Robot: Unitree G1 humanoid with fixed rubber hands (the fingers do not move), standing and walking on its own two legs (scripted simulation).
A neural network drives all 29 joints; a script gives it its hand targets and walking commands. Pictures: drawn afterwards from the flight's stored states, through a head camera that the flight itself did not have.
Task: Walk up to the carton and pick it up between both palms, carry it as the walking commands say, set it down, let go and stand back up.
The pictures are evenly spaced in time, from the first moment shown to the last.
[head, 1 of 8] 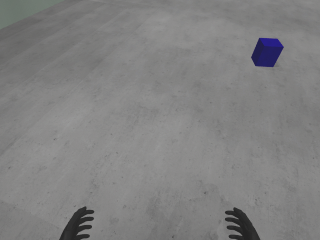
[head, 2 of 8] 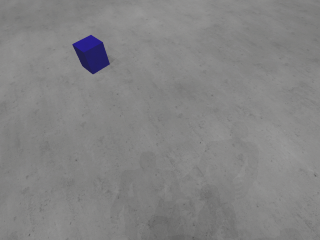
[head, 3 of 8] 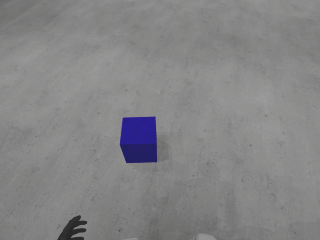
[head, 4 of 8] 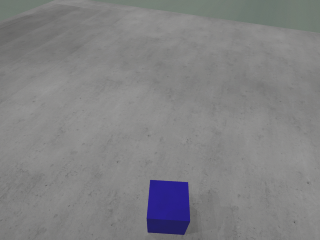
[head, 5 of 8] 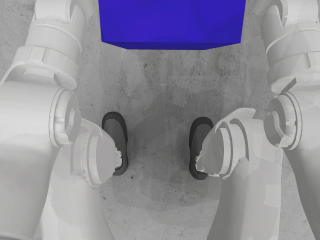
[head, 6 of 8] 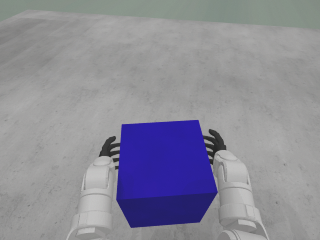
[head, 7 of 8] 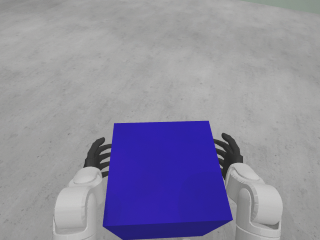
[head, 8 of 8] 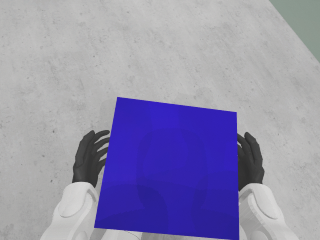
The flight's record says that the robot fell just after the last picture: yes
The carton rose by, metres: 0.68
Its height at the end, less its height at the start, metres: +0.51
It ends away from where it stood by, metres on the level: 3.10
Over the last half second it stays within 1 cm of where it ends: no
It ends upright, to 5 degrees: no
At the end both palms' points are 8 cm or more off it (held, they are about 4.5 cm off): no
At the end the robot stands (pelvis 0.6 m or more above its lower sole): no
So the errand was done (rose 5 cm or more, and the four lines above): no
